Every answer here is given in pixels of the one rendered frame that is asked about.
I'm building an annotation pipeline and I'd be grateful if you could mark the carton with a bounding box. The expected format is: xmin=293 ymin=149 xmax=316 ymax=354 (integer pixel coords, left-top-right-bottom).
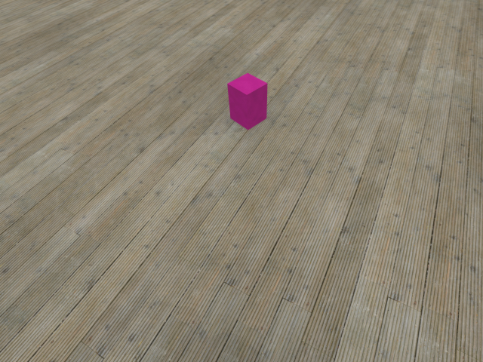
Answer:
xmin=227 ymin=73 xmax=267 ymax=130

